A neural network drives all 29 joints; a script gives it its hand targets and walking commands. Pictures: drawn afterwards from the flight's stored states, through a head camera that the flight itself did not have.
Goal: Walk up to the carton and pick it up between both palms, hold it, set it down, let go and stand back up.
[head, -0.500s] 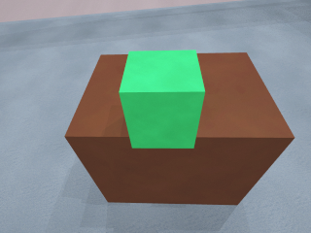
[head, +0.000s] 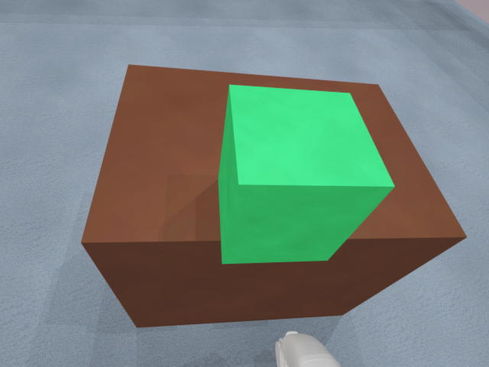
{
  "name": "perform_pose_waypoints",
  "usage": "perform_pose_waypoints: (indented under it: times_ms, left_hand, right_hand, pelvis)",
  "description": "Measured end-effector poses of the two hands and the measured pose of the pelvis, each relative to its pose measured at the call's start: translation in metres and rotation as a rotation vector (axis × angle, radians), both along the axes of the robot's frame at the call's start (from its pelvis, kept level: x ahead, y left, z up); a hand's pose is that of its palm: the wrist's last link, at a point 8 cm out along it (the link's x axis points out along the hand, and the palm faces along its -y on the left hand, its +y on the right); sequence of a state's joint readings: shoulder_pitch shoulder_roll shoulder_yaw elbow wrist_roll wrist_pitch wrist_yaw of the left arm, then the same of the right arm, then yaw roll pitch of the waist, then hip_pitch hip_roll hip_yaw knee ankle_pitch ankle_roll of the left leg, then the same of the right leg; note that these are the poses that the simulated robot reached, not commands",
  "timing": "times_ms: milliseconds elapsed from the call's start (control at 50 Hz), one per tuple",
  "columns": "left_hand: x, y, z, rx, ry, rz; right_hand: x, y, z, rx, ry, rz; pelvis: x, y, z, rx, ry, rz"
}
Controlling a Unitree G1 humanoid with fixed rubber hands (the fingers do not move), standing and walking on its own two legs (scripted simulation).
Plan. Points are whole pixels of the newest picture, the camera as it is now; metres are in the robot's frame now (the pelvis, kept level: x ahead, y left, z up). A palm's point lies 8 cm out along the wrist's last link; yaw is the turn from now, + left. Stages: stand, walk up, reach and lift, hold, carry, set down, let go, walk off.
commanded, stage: walk up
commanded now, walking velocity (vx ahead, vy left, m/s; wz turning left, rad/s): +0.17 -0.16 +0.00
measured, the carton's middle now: (283, 181) +0.41 -0.06 +0.05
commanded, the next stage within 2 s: none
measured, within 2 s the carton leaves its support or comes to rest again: neither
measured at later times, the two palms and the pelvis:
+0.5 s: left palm out of the picture +0.14 +0.16 -0.14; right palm (386, 365) +0.14 -0.28 -0.16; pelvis +0.14 -0.06 -0.01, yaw +0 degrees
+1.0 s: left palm (163, 365) +0.16 +0.14 -0.16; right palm (437, 348) +0.16 -0.38 -0.14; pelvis +0.10 -0.12 -0.02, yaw -2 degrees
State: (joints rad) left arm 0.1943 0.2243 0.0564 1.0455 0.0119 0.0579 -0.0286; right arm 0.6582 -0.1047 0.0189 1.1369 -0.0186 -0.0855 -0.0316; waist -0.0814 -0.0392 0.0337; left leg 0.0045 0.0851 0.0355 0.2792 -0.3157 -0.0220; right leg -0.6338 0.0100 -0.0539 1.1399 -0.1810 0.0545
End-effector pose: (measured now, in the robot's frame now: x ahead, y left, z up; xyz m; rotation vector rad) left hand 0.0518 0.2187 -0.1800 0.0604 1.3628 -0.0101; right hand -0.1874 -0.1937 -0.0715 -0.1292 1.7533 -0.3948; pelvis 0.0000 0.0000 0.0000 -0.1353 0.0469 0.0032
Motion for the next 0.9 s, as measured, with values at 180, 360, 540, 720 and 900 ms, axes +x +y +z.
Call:
perform_pose_waypoints:
  times_ms: [180,360,540,720,900]
  left_hand:
    - [0.123,-0.03,0.019,0.06,-0.148,-0.063]
    - [0.142,-0.035,0.038,0.203,-0.153,0.01]
    - [0.08,-0.056,0.035,0.226,0.097,0.036]
    - [0.091,-0.048,0.007,0.223,0.093,0.044]
    - [0.129,-0.06,0.027,0.21,-0.082,0.048]
  right_hand:
    - [0.052,0.017,-0.021,0.137,0.06,-0.024]
    - [0.219,-0.057,-0.082,0.155,-0.187,0.1]
    - [0.34,-0.091,-0.09,0.132,-0.368,0.174]
    - [0.351,-0.122,-0.085,0.006,-0.378,0.198]
    - [0.328,-0.148,-0.071,-0.024,-0.387,0.209]
  pelvis:
    - [0.055,-0.017,-0.006,0.078,0.025,-0.009]
    - [0.127,-0.05,-0.012,0.168,-0.047,0.01]
    - [0.14,-0.069,-0.01,0.192,-0.047,0.009]
    - [0.14,-0.075,-0.025,0.13,-0.016,0.008]
    - [0.117,-0.09,-0.012,0.072,-0.036,-0.002]
